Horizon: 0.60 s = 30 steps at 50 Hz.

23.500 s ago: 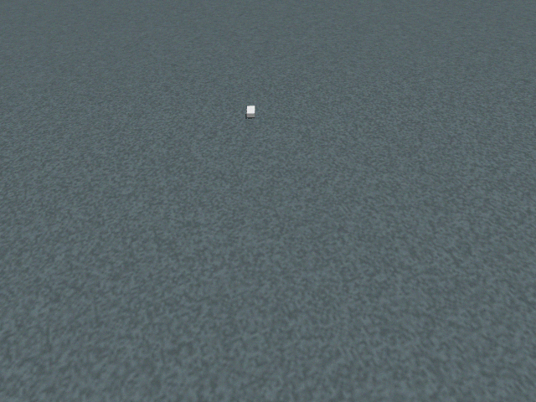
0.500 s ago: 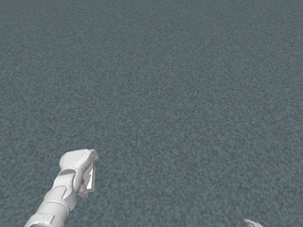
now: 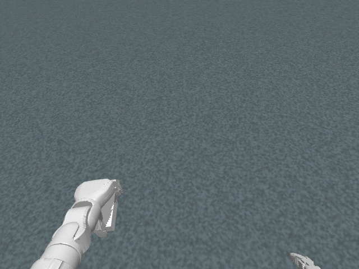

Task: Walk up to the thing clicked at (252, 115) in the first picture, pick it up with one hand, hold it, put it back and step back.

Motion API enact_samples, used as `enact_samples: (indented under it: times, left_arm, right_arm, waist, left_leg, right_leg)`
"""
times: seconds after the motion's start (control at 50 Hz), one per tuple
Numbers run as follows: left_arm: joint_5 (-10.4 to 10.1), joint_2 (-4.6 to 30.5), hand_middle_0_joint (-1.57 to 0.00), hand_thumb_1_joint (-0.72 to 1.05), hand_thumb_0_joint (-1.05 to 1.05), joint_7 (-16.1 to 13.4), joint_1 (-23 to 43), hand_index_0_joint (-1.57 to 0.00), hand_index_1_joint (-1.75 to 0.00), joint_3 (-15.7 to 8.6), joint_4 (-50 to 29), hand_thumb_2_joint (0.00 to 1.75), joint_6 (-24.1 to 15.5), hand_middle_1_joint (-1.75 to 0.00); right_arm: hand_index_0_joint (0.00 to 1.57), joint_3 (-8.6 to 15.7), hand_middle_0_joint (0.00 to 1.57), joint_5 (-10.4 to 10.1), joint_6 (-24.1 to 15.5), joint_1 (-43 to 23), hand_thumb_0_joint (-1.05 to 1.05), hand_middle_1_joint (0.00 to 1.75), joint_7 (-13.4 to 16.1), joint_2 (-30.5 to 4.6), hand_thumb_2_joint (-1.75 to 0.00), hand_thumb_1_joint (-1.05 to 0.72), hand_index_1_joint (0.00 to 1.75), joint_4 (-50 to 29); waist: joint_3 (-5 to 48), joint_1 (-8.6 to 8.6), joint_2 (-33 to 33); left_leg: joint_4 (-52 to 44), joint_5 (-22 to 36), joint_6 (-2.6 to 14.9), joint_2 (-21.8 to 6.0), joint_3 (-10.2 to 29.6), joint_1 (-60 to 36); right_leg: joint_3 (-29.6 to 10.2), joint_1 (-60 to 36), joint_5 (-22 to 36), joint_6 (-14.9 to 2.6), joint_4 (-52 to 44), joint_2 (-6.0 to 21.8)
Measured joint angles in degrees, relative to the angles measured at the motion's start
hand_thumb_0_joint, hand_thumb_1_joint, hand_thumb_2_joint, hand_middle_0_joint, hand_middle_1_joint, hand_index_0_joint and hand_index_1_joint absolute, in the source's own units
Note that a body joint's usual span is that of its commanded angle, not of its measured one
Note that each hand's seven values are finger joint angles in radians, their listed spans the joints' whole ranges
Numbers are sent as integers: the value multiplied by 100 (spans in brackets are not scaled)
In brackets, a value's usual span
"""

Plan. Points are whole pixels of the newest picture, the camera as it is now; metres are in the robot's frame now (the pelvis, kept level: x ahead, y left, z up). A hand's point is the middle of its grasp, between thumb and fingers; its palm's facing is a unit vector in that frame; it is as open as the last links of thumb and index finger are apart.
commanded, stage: hold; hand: left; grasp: from above
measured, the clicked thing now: (104, 212) +0.30 +0.22 -0.09
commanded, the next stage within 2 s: crouch in 1.28 s
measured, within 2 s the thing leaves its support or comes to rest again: neither
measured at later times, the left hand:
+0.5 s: hand (98, 216) +0.27 +0.22 -0.04, palm faces -0.46 -0.05 -0.89, open 11.6 cm
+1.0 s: hand (94, 218) +0.26 +0.22 -0.03, palm faces -0.46 -0.05 -0.89, open 11.6 cm
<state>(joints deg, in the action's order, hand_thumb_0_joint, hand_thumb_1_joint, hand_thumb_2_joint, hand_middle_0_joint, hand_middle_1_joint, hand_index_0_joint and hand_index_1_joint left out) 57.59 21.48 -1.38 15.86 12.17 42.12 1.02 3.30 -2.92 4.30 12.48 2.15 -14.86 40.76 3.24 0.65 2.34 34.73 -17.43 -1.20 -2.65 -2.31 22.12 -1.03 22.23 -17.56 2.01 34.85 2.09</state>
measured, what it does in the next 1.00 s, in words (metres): stands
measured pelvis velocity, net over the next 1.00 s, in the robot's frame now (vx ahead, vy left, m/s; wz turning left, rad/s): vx -0.02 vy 0.00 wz -0.01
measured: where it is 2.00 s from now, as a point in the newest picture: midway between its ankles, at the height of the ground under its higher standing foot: outside the picture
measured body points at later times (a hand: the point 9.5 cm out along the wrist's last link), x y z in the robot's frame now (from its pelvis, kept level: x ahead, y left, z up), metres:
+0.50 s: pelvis -0.02 +0.00 +0.01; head -0.01 -0.03 +0.46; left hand +0.29 +0.22 +0.01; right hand +0.12 -0.26 -0.11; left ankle +0.00 +0.13 -0.73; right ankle +0.00 -0.14 -0.73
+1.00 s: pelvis -0.02 +0.00 +0.01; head -0.02 -0.02 +0.46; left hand +0.28 +0.22 +0.02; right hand +0.13 -0.25 -0.11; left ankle +0.00 +0.13 -0.73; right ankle +0.00 -0.14 -0.73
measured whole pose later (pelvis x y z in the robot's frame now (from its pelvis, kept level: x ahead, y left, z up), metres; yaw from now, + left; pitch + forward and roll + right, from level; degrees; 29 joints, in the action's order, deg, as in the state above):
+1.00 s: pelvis -0.02 +0.00 +0.01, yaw +0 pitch +0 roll +0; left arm 57.3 22.7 2.6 13.4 12.5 36.2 -0.6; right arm 1.7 -3.3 4.7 9.7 3.4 -14.3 39.8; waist 0.5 -0.7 2.8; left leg 27.8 -12.5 -1.1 -2.3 -2.9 15.4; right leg -1.5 16.1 -13.0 2.0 28.8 2.2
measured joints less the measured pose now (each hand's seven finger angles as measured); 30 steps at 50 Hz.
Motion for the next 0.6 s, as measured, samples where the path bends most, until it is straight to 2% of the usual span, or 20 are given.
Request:
enact_samples:
  times: [0.6]
  left_arm:
    - [-60,88,-58,-14,-1,319,-230,-61,-53,11,-469,43,-94,-53]
  right_arm:
    - [20,-102,20,-43,113,-207,1,30,89,12,-89,-90,30,-108]
  waist:
    - [-199,-92,42]
  left_leg:
    - [-545,396,-8,15,-23,-531]
  right_leg:
    - [-13,-481,351,-25,-453,-2]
